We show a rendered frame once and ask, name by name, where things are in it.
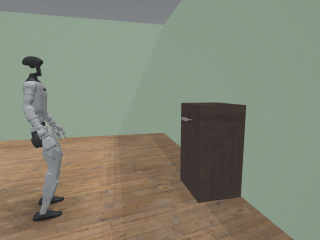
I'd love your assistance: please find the left robot hand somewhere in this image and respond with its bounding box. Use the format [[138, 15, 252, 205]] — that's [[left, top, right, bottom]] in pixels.
[[51, 124, 67, 140]]

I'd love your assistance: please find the robot thigh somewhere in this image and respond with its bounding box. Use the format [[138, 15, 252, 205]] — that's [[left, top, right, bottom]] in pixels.
[[31, 133, 60, 180], [48, 128, 62, 170]]

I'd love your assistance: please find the cabinet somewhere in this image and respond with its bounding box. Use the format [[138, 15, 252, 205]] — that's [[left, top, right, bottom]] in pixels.
[[180, 102, 246, 203]]

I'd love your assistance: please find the drawer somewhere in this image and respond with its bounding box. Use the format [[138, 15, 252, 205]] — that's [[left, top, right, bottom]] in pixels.
[[182, 109, 200, 131]]

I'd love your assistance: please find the robot right upper arm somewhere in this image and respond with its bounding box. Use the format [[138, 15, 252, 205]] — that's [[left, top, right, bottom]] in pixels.
[[22, 81, 38, 114]]

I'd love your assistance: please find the right robot forearm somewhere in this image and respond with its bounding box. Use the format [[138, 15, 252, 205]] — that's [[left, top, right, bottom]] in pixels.
[[24, 106, 49, 140]]

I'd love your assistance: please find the robot right thigh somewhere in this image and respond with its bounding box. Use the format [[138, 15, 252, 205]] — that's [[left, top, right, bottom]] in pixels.
[[31, 133, 60, 180]]

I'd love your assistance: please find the left robot forearm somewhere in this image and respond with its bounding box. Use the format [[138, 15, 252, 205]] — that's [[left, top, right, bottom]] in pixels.
[[44, 111, 57, 127]]

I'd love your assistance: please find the right robot hand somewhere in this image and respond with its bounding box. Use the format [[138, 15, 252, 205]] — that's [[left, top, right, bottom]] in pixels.
[[42, 136, 63, 161]]

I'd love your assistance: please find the handle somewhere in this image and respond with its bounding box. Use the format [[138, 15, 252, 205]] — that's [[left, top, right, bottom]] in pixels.
[[181, 117, 192, 121]]

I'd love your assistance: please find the robot left thigh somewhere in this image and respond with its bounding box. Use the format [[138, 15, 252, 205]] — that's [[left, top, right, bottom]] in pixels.
[[48, 128, 62, 170]]

